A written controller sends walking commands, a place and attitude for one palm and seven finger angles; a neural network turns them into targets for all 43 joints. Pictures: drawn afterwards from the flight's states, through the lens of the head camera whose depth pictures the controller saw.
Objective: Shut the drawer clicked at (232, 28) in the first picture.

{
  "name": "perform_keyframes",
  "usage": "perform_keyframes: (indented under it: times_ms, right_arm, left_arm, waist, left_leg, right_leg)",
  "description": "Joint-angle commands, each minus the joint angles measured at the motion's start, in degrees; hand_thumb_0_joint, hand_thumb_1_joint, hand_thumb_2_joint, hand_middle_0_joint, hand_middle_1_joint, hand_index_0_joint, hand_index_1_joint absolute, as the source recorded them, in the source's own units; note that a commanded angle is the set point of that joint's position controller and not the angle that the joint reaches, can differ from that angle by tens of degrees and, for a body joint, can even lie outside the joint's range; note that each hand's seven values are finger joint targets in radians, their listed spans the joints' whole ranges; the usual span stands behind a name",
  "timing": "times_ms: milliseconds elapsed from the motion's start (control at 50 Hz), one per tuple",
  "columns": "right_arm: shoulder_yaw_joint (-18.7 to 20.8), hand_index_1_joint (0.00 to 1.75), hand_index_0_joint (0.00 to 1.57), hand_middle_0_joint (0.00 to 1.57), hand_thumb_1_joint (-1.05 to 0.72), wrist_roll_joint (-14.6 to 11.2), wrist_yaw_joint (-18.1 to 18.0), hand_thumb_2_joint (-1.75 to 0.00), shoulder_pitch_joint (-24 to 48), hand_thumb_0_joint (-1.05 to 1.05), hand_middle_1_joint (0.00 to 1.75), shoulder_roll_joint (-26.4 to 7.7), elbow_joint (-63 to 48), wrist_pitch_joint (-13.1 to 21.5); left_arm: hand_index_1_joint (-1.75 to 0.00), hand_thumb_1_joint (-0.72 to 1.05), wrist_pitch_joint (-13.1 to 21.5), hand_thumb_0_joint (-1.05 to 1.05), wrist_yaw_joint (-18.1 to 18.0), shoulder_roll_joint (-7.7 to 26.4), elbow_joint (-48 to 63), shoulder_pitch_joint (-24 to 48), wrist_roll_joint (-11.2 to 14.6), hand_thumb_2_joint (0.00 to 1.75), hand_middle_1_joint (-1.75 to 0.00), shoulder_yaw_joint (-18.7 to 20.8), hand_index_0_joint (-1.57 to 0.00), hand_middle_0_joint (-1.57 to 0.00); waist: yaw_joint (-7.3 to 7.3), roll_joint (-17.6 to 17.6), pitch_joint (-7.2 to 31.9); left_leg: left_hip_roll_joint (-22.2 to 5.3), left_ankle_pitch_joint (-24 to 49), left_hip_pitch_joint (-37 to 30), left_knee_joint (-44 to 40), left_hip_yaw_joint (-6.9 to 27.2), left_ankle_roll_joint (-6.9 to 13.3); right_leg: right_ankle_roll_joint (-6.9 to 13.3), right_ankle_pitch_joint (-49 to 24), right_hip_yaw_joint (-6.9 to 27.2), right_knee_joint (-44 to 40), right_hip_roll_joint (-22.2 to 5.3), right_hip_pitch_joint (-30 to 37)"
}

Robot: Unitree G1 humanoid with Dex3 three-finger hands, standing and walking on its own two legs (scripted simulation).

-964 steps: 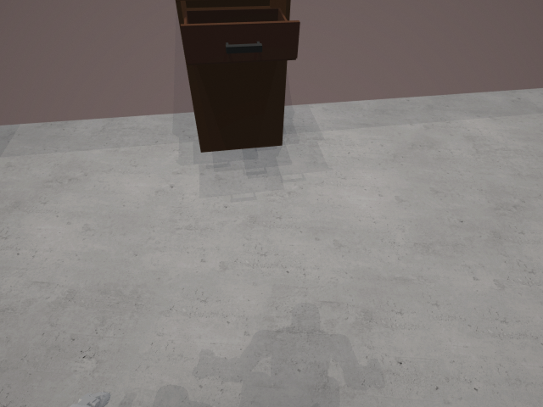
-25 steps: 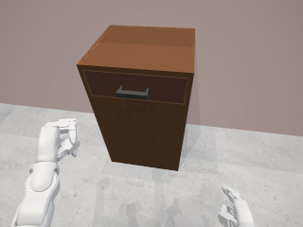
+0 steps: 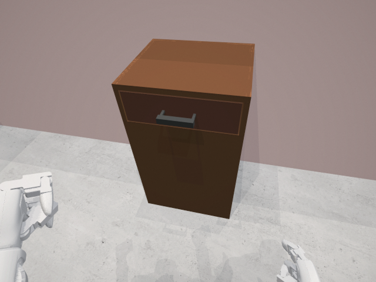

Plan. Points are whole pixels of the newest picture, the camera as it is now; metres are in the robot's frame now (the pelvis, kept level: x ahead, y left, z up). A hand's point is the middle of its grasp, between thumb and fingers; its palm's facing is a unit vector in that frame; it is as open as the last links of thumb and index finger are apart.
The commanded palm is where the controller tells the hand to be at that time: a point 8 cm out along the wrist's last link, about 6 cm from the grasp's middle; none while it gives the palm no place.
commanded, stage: step back with the hand held close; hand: left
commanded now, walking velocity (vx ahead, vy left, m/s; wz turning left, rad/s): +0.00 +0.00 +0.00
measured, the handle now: (176, 117) +0.66 +0.14 -0.04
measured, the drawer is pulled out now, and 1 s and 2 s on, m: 0.00 0.00 0.00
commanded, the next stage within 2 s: stop stepping back and stand still in 1.62 s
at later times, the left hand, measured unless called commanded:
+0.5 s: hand (50, 206) +0.18 +0.25 +0.15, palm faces +0.27 -0.81 -0.52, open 3.2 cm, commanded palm +0.12 +0.30 +0.17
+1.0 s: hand (5, 246) +0.11 +0.28 +0.16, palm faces +0.38 -0.78 -0.50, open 3.2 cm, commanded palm +0.04 +0.31 +0.17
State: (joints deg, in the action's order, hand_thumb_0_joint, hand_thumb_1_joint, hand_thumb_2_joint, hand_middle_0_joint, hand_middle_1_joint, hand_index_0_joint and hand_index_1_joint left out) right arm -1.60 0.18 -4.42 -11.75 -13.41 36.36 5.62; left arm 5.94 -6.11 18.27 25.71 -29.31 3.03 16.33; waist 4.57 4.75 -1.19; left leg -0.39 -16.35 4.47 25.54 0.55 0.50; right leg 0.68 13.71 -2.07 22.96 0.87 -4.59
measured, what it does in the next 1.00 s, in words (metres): shifts its weight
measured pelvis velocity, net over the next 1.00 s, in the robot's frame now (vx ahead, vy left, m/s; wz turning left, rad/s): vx -0.08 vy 0.03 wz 0.03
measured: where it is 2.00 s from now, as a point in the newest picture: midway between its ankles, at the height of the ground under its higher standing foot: outside the picture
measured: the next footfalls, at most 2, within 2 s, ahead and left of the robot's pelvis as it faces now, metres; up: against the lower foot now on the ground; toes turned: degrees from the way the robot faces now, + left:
right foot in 1.88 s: -0.33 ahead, -0.10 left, +0.00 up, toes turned +0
left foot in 1.98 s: -0.14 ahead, +0.14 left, +0.00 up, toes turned +1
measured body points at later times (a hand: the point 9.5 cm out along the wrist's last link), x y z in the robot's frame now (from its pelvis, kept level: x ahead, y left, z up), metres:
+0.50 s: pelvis -0.02 +0.02 +0.00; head +0.00 +0.01 +0.45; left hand +0.16 +0.29 +0.18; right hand +0.15 -0.23 -0.09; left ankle -0.02 +0.11 -0.74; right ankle -0.01 -0.11 -0.74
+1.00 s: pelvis -0.08 +0.03 -0.01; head -0.06 +0.05 +0.44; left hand +0.08 +0.32 +0.19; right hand +0.08 -0.21 -0.09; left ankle -0.02 +0.11 -0.74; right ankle -0.07 -0.10 -0.73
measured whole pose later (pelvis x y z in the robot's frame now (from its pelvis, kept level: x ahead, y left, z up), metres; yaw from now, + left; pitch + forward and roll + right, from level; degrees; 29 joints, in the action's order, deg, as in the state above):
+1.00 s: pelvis -0.08 +0.03 -0.01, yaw +2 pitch +2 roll -2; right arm 0.4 0.1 -4.8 -14.2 -12.4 32.4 3.7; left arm 15.6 -8.3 23.6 32.6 -34.2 -0.8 22.5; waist -0.9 0.5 -0.6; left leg 1.6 -10.7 23.0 31.9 1.7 3.3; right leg -1.6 12.9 1.4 34.7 2.2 -19.1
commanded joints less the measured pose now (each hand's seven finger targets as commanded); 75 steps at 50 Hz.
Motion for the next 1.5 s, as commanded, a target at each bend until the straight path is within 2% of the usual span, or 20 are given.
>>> perform_keyframes:
  times_ms: [0, 100, 120, 160, 260, 340, 420, 500, 640, 780, 820, 880, 960, 1040, 1080, 1120, 1320, 1380, 1440, 1480]
  right_arm:
    - [1.9, 0.30, 0.20, 0.20, -0.90, 0.3, -1.2, -0.90, 7.5, 0.00, 0.30, -5.4, -9.2, 4.4]
    - [1.7, 0.30, 0.20, 0.20, -0.90, 0.5, -1.1, -0.90, 7.8, 0.00, 0.30, -5.2, -9.2, 5.6]
    - [2.3, 0.30, 0.20, 0.20, -0.90, 0.4, -0.8, -0.90, 7.5, 0.00, 0.30, -6.9, -10.6, 3.8]
    - [2.7, 0.30, 0.20, 0.20, -0.90, 0.6, -0.2, -0.90, 7.1, 0.00, 0.30, -5.8, -9.5, 1.6]
    - [3.8, 0.30, 0.20, 0.20, -0.90, 0.4, 0.1, -0.90, 7.0, 0.00, 0.30, -6.5, -10.8, -0.5]
    - [4.6, 0.30, 0.20, 0.20, -0.90, 0.0, -0.1, -0.90, 7.2, 0.00, 0.30, -6.4, -12.8, -1.8]
    - [4.8, 0.30, 0.20, 0.20, -0.90, -0.2, -0.6, -0.90, 7.4, 0.00, 0.30, -6.1, -14.0, -2.6]
    - [5.0, 0.30, 0.20, 0.20, -0.90, -0.2, -0.9, -0.90, 7.5, 0.00, 0.30, -6.7, -14.2, -2.7]
    - [5.0, 0.30, 0.20, 0.20, -0.90, -0.5, -0.9, -0.90, 6.8, 0.00, 0.30, -7.0, -13.7, -1.8]
    - [5.0, 0.30, 0.20, 0.20, -0.90, -0.2, -0.7, -0.90, 5.0, 0.00, 0.30, -7.0, -13.0, -0.4]
    - [4.8, 0.30, 0.20, 0.20, -0.90, -0.1, -0.9, -0.90, 5.5, 0.00, 0.30, -7.3, -13.3, 0.3]
    - [4.8, 0.30, 0.20, 0.20, -0.90, -0.2, -1.4, -0.90, 6.3, 0.00, 0.30, -8.1, -14.0, 1.4]
    - [5.5, 0.30, 0.20, 0.20, -0.90, 0.0, -1.2, -0.90, 6.3, 0.00, 0.30, -7.7, -13.9, 2.5]
    - [5.6, 0.30, 0.20, 0.20, -0.90, 0.4, -0.4, -0.90, 5.4, 0.00, 0.30, -7.2, -11.9, 2.3]
    - [5.3, 0.30, 0.20, 0.20, -0.90, 0.4, 0.0, -0.90, 4.4, 0.00, 0.30, -6.0, -10.6, 1.8]
    - [6.0, 0.30, 0.20, 0.20, -0.90, 0.0, 0.1, -0.90, 4.8, 0.00, 0.30, -6.4, -10.7, 1.6]
    - [6.0, 0.30, 0.20, 0.20, -0.90, 0.0, -0.4, -0.90, 6.7, 0.00, 0.30, -7.7, -13.4, 1.5]
    - [6.3, 0.30, 0.20, 0.20, -0.90, 0.3, -0.2, -0.90, 5.6, 0.00, 0.30, -7.4, -12.6, 1.6]
    - [6.3, 0.30, 0.20, 0.20, -0.90, 0.0, 0.4, -0.90, 3.4, 0.00, 0.30, -5.9, -10.0, 0.9]
    - [6.3, 0.30, 0.20, 0.20, -0.90, 0.1, 0.4, -0.90, 3.5, 0.00, 0.30, -5.3, -9.5, 0.3]
  left_arm:
    - [-1.60, 0.90, 3.5, 0.00, -1.1, 10.8, 11.6, 6.4, -0.4, 0.90, -1.60, 6.2, -1.40, -1.40]
    - [-1.60, 0.90, 3.4, 0.00, -1.4, 11.5, 14.2, 4.6, -0.5, 0.90, -1.60, 6.8, -1.40, -1.40]
    - [-1.60, 0.90, 5.9, 0.00, -1.5, 17.0, 16.6, 8.6, -0.2, 0.90, -1.60, 13.8, -1.40, -1.40]
    - [-1.60, 0.90, 6.1, 0.00, -0.7, 11.3, 9.3, 1.1, -0.5, 0.90, -1.60, 9.5, -1.40, -1.40]
    - [-1.60, 0.90, 8.1, 0.00, -0.5, 10.7, 11.2, -3.7, -0.5, 0.90, -1.60, 9.1, -1.40, -1.40]
    - [-1.60, 0.90, 8.6, 0.00, -0.9, 12.9, 14.7, -7.4, -0.1, 0.90, -1.60, 11.6, -1.40, -1.40]
    - [-1.60, 0.90, 8.5, 0.00, -1.2, 14.2, 16.8, -8.5, 0.2, 0.90, -1.60, 12.8, -1.40, -1.40]
    - [-1.60, 0.90, 8.7, 0.00, -1.2, 13.6, 16.4, -6.8, 0.0, 0.90, -1.60, 12.0, -1.40, -1.40]
    - [-1.60, 0.90, 10.1, 0.00, -1.8, 12.4, 13.6, -4.4, -1.2, 0.90, -1.60, 11.1, -1.40, -1.40]
    - [-1.60, 0.90, 12.4, 0.00, -3.2, 13.3, 17.6, -3.8, -1.6, 0.90, -1.60, 11.2, -1.40, -1.40]
    - [-1.60, 0.90, 12.9, 0.00, -3.5, 13.2, 18.8, -4.4, -2.0, 0.90, -1.60, 11.5, -1.40, -1.40]
    - [-1.60, 0.90, 13.2, 0.00, -3.7, 12.9, 19.7, -3.7, -3.5, 0.90, -1.60, 12.5, -1.40, -1.40]
    - [-1.60, 0.90, 13.4, 0.00, -3.0, 13.9, 18.7, -5.4, -3.8, 0.90, -1.60, 14.0, -1.40, -1.40]
    - [-1.60, 0.90, 14.3, 0.00, -1.9, 13.9, 17.4, -5.6, -2.2, 0.90, -1.60, 14.0, -1.40, -1.40]
    - [-1.60, 0.90, 14.7, 0.00, -1.8, 14.0, 17.5, -5.8, -0.9, 0.90, -1.60, 13.1, -1.40, -1.40]
    - [-1.60, 0.90, 14.5, 0.00, -1.6, 14.8, 19.4, -6.5, -0.8, 0.90, -1.60, 13.0, -1.40, -1.40]
    - [-1.60, 0.90, 15.3, 0.00, -1.4, 15.5, 19.5, -7.5, -1.4, 0.90, -1.60, 16.6, -1.40, -1.40]
    - [-1.60, 0.90, 15.4, 0.00, -1.6, 14.6, 17.2, -7.2, -1.3, 0.90, -1.60, 15.9, -1.40, -1.40]
    - [-1.60, 0.90, 15.5, 0.00, -2.6, 14.8, 17.6, -4.8, -0.3, 0.90, -1.60, 13.6, -1.40, -1.40]
    - [-1.60, 0.90, 14.8, 0.00, -3.4, 14.6, 16.7, -3.5, -0.5, 0.90, -1.60, 12.6, -1.40, -1.40]
  waist:
    - [-0.75, -0.1, 2.6]
    - [-0.27, -0.2, 4.3]
    - [-3.67, -2.6, -1.9]
    - [-3.92, -6.5, -2.1]
    - [-4.04, -1.4, 6.2]
    - [-3.38, -2.1, 13.9]
    - [-3.20, -1.2, 14.5]
    - [-3.60, -0.7, 10.5]
    - [-4.60, -4.2, 3.5]
    - [-5.41, -4.8, 4.7]
    - [-5.46, -0.1, 4.5]
    - [-4.49, 8.8, 4.9]
    - [-4.01, 4.6, 5.4]
    - [-5.07, -4.2, 5.1]
    - [-5.62, -4.8, 10.6]
    - [-5.46, -5.5, 16.3]
    - [-5.36, 2.7, 5.0]
    - [-5.54, -1.7, 4.1]
    - [-6.62, -11.0, 6.7]
    - [-6.88, -13.9, 6.9]
  left_leg:
    - [-0.4, 8.4, 0.6, -4.3, -0.3, 1.6]
    - [-0.4, 14.4, 0.7, -3.9, -0.2, 1.1]
    - [-0.9, 10.4, 5.6, -2.4, 1.1, 2.3]
    - [-0.8, 10.3, 5.2, -1.1, 1.4, 2.1]
    - [-1.9, 19.6, 4.8, -3.1, 1.3, 1.9]
    - [-2.7, 31.6, 3.9, -2.3, 1.5, 1.4]
    - [-3.4, 34.7, 5.1, -2.5, 2.2, 1.2]
    - [-4.3, 25.1, 10.6, -4.6, 3.0, 2.2]
    - [-3.2, -5.8, 23.1, -6.5, 4.1, 4.1]
    - [-1.9, -9.4, 16.9, 0.1, 4.2, 3.4]
    - [-4.6, -12.8, 20.5, -5.2, 7.4, 4.4]
    - [-11.3, -24.5, 38.4, -17.1, 14.8, 7.7]
    - [-10.2, -15.7, 39.8, -11.5, 12.0, 7.7]
    - [-4.2, -5.2, 29.4, -2.1, 6.7, 4.4]
    - [-2.6, 13.6, 13.9, 2.2, 2.9, 2.3]
    - [-3.4, 21.8, 7.1, 3.5, 2.4, 2.0]
    - [-7.0, -21.0, 34.0, -7.7, 9.3, 5.4]
    - [-5.1, -19.7, 30.8, -2.8, 7.9, 4.1]
    - [0.7, -5.0, 9.6, 16.4, 2.3, 0.2]
    - [0.8, -5.5, 5.9, 21.1, 2.2, 0.3]
  right_leg:
    - [0.7, -3.0, 2.0, -4.7, -1.4, -2.1]
    - [0.9, -10.2, 2.1, -3.7, -1.2, 0.7]
    - [1.2, -12.1, 9.3, -6.9, -4.3, -6.8]
    - [1.5, -10.6, 8.9, -8.2, -5.9, -8.6]
    - [0.5, -18.5, 4.9, -2.8, -5.0, -4.1]
    - [-0.4, -27.7, 2.6, 2.3, -4.0, 0.3]
    - [-1.2, -28.1, 2.3, 5.0, -3.3, -0.5]
    - [-1.7, -21.1, 2.8, 5.4, -2.7, -1.6]
    - [-1.2, -5.7, 6.7, 0.6, -3.8, -2.9]
    - [0.2, 8.5, 7.9, -4.9, -6.1, -13.9]
    - [-0.8, 7.8, 5.8, -0.7, -3.6, -11.0]
    - [-2.4, -2.8, 2.6, 17.6, 2.0, 5.9]
    - [-2.1, -7.7, 4.9, 18.1, 2.1, 7.8]
    - [0.4, -15.8, 12.1, 6.9, -3.2, -3.1]
    - [0.9, -24.1, 11.6, 4.3, -5.5, -10.7]
    - [-0.5, -24.3, 9.5, 4.7, -4.0, -11.1]
    - [0.0, 6.2, 9.9, 7.7, 0.5, -4.1]
    - [1.6, 12.3, 12.4, 2.8, -1.6, -10.6]
    - [5.5, 11.5, 18.6, -8.5, -12.1, -29.8]
    - [5.4, 13.6, 17.4, -9.7, -14.5, -34.7]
